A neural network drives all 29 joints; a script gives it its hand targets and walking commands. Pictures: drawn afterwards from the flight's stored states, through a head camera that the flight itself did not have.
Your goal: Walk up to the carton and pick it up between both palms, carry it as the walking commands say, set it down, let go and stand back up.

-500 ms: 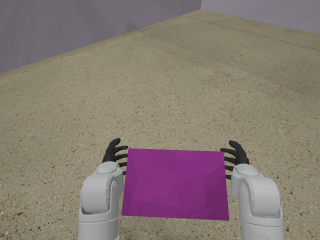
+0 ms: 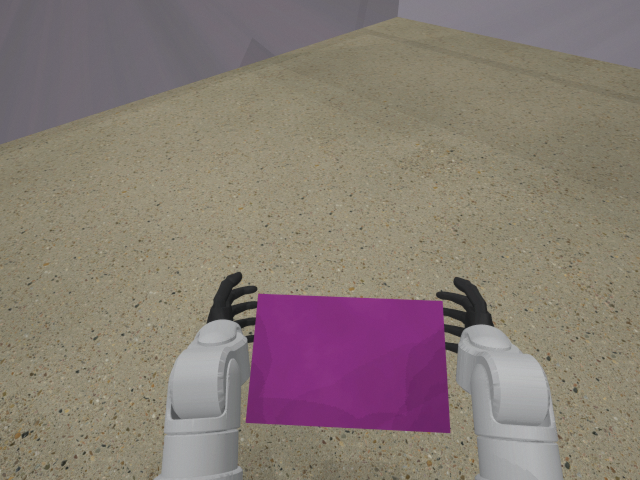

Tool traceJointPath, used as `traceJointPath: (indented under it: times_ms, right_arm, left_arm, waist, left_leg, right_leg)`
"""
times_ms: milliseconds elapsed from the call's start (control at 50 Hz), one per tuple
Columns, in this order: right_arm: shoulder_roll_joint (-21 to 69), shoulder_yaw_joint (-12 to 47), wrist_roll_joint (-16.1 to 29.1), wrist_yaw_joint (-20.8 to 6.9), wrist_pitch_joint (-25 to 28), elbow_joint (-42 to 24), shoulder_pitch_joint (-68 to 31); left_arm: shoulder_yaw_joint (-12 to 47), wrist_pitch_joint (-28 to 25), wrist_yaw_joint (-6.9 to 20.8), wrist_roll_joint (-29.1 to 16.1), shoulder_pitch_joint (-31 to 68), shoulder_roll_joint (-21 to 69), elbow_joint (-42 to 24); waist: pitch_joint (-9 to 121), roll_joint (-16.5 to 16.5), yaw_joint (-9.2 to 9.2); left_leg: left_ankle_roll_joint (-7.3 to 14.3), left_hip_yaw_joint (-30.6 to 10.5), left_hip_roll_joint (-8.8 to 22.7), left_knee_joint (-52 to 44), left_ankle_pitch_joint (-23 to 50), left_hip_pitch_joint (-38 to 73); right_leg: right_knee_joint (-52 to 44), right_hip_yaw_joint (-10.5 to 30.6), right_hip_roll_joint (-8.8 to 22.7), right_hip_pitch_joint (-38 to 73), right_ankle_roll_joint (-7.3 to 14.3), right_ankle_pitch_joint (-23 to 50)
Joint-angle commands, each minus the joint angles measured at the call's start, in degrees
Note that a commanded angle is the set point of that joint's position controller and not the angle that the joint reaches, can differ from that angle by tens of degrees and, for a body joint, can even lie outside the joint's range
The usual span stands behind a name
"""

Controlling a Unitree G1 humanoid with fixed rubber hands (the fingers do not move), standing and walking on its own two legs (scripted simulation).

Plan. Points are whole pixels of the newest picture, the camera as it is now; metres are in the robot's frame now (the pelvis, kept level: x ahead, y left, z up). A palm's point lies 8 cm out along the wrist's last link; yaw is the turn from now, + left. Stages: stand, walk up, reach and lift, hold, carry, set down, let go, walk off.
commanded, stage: carry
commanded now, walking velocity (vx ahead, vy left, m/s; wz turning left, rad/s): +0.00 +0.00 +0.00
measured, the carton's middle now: (344, 362) +0.30 +0.00 -0.01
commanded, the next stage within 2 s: none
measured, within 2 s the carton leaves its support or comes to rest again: neither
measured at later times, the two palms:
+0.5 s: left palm (238, 324) +0.29 +0.13 +0.08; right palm (483, 326) +0.29 -0.16 +0.08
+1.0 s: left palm (243, 322) +0.29 +0.13 +0.09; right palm (490, 323) +0.29 -0.17 +0.09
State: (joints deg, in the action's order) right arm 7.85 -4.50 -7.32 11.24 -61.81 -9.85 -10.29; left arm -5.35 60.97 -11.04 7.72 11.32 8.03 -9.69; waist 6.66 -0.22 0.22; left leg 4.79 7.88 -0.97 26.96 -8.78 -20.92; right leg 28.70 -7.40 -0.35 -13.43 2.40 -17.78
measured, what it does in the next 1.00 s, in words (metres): stands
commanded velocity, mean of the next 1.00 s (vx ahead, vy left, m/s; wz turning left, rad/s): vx -0.02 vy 0.00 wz -0.05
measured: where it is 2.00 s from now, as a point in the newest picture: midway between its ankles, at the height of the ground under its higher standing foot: outside the picture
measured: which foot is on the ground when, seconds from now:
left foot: down 0.00-1.00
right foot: down 0.00-1.00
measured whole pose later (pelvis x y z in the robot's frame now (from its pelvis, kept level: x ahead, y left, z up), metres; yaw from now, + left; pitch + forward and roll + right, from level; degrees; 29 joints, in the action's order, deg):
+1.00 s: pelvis +0.02 -0.02 +0.00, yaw +0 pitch +2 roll +0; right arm 7.7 -2.8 -5.9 12.9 -63.0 -16.2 -9.0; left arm -3.8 62.7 -12.5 6.1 9.1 7.7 -16.6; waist 4.9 0.3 0.0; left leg 3.0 7.2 0.3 31.7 -12.8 -21.2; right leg 31.4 -7.8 -1.4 -12.7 4.0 -21.2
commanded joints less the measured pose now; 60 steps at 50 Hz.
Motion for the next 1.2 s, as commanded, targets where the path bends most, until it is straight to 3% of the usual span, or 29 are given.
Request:
traceJointPath:
  times_ms: [0, 320, 920, 940, 960, 1020, 1100, 1180]
  right_arm:
    - [48.3, 29.3, 18.0, -12.9, 1.9, -6.8, -23.5]
    - [47.4, 28.6, 18.2, -11.9, 1.1, -7.6, -22.9]
    - [47.1, 27.8, 17.1, -12.4, 3.1, -5.8, -22.5]
    - [55.1, 36.7, 23.6, -11.9, 1.2, -22.1, -25.1]
    - [53.7, 35.5, 21.3, -11.7, -1.1, -16.8, -20.5]
    - [51.7, 34.8, 20.0, -11.4, -4.4, -16.8, -15.2]
    - [53.0, 35.2, 20.7, -11.7, -6.3, -19.1, -15.9]
    - [54.3, 36.4, 22.2, -12.3, -7.0, -22.0, -17.5]
  left_arm:
    - [29.2, -1.0, 12.8, -18.0, 21.2, 50.4, -5.3]
    - [28.7, -0.1, 12.0, -18.1, 20.4, 49.2, -6.5]
    - [27.8, -2.0, 12.5, -16.9, 20.6, 48.5, -5.2]
    - [36.6, -0.3, 12.0, -23.4, 23.1, 56.6, -21.8]
    - [35.4, 2.1, 11.9, -21.5, 18.6, 55.2, -16.1]
    - [35.7, 5.7, 12.0, -21.5, 14.1, 53.0, -15.8]
    - [36.5, 7.7, 12.7, -22.7, 15.7, 53.7, -19.0]
    - [36.9, 8.2, 12.7, -22.9, 16.3, 55.2, -21.0]
  waist:
    - [12.5, 0.0, -0.03]
    - [12.2, 0.4, -0.11]
    - [11.7, 0.5, 0.08]
    - [11.3, 0.4, 0.13]
    - [12.1, 0.5, 0.08]
    - [14.5, 0.6, -0.02]
    - [12.6, 1.3, 0.04]
    - [10.5, 5.5, -0.02]
  left_leg:
    - [-1.0, -10.5, 9.3, -2.3, 8.1, 8.4]
    - [-0.3, -9.3, 8.9, 1.1, 10.3, 7.3]
    - [0.1, -8.9, 8.6, 1.2, 9.4, 7.2]
    - [-0.5, -8.9, 9.8, 1.7, 13.5, 7.0]
    - [-0.6, -8.3, 10.6, 3.8, 18.4, 6.9]
    - [-1.7, -6.8, 12.6, 8.1, 24.9, 6.4]
    - [-3.7, -5.2, 12.8, 10.9, 17.0, 2.8]
    - [-5.1, -4.3, 10.3, 14.6, 0.1, -2.4]
  right_leg:
    - [-4.3, 8.3, 8.2, 1.5, 0.3, 7.6]
    - [-2.3, 7.6, 8.7, 3.4, 0.7, 13.2]
    - [-2.5, 7.2, 8.4, 4.7, 1.3, 15.0]
    - [-1.7, 7.7, 9.0, 3.8, 0.8, 19.8]
    - [0.5, 7.8, 9.1, 4.1, 0.7, 25.8]
    - [5.8, 8.6, 10.3, 4.8, 1.0, 38.2]
    - [5.0, 14.2, 12.7, 1.0, 2.6, 35.2]
    - [2.3, 21.0, 15.7, -1.8, 5.6, 34.2]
